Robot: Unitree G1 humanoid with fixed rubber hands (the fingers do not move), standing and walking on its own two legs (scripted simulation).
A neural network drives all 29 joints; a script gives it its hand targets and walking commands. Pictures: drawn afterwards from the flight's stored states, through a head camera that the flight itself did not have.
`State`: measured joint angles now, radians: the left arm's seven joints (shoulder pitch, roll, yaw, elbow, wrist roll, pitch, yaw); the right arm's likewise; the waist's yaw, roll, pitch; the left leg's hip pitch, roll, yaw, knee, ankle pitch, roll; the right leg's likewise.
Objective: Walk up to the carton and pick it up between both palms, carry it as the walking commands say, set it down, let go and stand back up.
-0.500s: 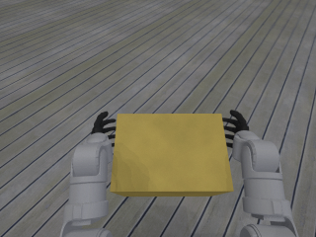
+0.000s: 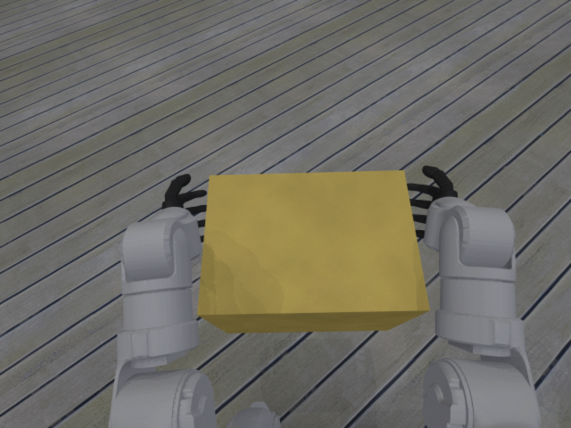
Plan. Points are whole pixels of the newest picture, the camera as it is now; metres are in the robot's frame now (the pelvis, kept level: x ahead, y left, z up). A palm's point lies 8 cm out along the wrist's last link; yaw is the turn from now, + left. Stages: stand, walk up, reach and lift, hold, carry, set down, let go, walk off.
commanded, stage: carry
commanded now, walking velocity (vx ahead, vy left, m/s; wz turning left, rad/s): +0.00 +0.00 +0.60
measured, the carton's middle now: (306, 260) +0.37 -0.01 +0.00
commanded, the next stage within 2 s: none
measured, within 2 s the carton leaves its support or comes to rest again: neither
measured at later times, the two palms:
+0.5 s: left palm (66, 316) +0.26 +0.26 +0.10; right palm (338, 227) +0.37 -0.05 +0.08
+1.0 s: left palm out of the picture +0.09 +0.31 +0.10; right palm (267, 282) +0.29 +0.04 +0.10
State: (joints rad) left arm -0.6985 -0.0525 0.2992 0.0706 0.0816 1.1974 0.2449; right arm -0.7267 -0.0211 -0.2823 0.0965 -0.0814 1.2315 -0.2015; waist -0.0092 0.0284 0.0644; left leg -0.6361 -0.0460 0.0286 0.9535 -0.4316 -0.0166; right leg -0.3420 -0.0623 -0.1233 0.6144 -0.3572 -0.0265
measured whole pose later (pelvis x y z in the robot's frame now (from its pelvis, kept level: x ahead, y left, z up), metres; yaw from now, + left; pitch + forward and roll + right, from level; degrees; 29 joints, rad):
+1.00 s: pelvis -0.10 -0.05 -0.01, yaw +34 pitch +4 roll -1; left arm -0.71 0.03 0.27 0.12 0.05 1.21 0.22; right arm -0.71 0.03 -0.27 0.11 -0.12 1.21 -0.21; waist 0.04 0.02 0.04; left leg -0.51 -0.01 -0.04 0.60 -0.15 0.01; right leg -0.49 -0.05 -0.07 0.86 -0.50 0.06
